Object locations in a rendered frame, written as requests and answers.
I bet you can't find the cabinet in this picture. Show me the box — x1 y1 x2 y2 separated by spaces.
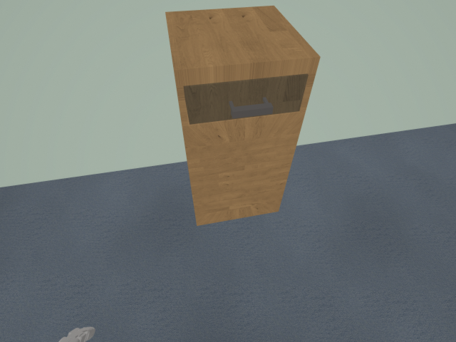
165 6 320 226

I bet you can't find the handle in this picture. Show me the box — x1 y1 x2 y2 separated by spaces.
229 97 274 118

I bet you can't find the left robot hand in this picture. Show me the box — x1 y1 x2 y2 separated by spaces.
59 327 95 342

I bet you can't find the drawer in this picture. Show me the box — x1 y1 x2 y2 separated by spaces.
184 74 309 125

